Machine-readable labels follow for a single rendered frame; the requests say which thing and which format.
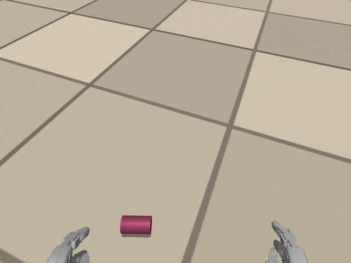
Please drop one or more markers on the left robot hand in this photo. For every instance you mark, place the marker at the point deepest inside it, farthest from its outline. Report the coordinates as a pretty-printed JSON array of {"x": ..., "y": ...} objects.
[{"x": 63, "y": 253}]

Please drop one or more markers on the right robot hand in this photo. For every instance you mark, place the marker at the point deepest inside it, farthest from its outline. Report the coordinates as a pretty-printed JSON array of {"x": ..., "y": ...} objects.
[{"x": 288, "y": 249}]

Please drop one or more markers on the can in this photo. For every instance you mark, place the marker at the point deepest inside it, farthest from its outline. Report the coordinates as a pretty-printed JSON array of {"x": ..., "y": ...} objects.
[{"x": 135, "y": 224}]

